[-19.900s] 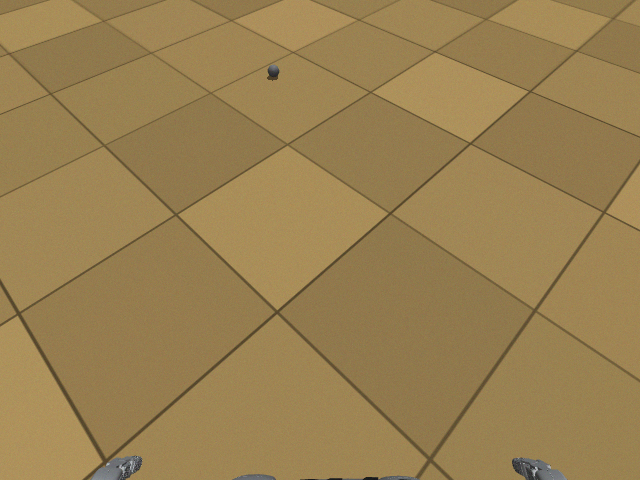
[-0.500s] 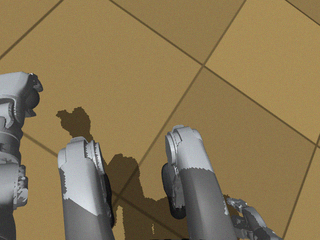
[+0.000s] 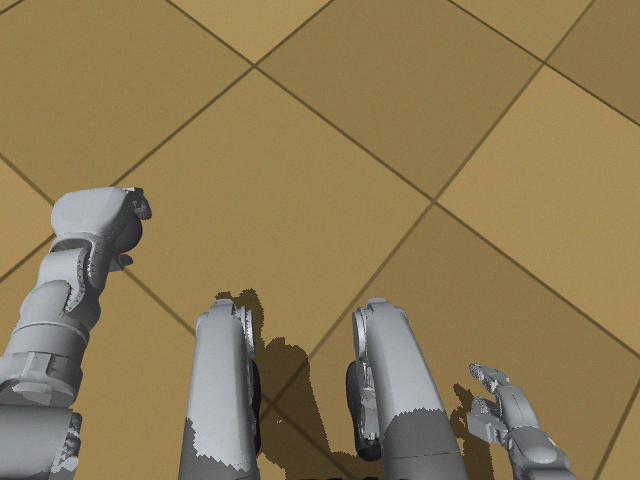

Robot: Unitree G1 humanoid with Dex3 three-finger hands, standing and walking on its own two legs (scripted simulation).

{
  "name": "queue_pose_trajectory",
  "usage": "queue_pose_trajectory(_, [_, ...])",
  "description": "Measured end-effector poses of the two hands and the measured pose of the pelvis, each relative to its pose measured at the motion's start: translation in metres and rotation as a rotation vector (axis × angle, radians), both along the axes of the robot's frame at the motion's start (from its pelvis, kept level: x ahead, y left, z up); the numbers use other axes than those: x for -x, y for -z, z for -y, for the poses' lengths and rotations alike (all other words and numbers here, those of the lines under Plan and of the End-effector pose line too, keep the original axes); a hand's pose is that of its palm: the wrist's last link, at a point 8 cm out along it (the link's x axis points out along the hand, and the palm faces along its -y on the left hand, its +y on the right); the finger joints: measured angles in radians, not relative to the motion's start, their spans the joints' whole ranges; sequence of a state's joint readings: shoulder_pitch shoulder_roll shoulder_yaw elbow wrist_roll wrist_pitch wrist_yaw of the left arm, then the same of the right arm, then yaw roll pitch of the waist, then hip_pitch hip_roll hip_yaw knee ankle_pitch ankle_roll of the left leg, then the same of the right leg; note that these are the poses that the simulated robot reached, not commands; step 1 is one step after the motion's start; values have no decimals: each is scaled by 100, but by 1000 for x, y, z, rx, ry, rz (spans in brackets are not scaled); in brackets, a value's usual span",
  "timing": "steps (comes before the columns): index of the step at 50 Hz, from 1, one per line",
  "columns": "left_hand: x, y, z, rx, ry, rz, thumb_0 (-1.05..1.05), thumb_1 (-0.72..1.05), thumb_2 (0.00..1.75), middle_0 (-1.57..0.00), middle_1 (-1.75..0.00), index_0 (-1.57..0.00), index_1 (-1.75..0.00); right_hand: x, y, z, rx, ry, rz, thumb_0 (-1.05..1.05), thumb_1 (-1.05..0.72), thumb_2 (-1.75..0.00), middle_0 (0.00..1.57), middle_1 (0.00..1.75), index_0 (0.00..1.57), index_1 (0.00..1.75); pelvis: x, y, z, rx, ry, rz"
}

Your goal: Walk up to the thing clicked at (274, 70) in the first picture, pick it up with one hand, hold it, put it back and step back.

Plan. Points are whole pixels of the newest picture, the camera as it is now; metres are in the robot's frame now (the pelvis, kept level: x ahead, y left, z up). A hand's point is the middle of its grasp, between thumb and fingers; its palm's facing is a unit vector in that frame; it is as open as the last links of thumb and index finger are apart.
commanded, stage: lift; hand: left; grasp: from above
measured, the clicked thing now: (115, 229) +0.41 +0.28 -0.10
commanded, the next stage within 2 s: hold in 0.86 s
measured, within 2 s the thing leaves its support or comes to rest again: neither
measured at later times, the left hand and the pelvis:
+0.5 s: hand (40, 220) +0.35 +0.26 +0.09, palm faces -0.45 -0.10 -0.89, open 8.5 cm; pelvis +0.03 +0.01 +0.18, yaw +3 degrees
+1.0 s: hand (15, 144) +0.37 +0.24 +0.17, palm faces -0.44 -0.11 -0.89, open 8.5 cm; pelvis +0.07 +0.00 +0.25, yaw +3 degrees
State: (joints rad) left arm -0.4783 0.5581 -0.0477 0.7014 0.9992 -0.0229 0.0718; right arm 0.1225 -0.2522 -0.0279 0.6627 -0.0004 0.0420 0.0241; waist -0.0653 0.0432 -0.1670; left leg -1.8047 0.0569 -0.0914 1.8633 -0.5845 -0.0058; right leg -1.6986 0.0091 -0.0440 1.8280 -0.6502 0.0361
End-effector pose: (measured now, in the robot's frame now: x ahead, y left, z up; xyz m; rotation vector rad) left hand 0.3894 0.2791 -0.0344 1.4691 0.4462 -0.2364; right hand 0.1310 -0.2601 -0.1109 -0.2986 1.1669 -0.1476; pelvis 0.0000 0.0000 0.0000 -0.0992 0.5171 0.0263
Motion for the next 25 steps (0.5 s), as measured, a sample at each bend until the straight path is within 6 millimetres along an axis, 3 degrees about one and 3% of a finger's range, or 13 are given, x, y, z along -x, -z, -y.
queue_pose_trajectory(13, [31, -118, 5, 0, -24, -19, -1, 18, 56, -66, -69, -72, -65, -14, -110, -15, -17, 30, 88, 1, -91, -90, 21, 30, 20, 30, -15, -107, -5, -28, -20, 136])
queue_pose_trajectory(25, [37, -183, 17, -8, -22, -38, 0, 19, 54, -66, -69, -72, -65, -12, -176, -13, -19, 58, 113, 1, -91, -90, 21, 30, 20, 30, -35, -175, -5, -53, -25, 239])
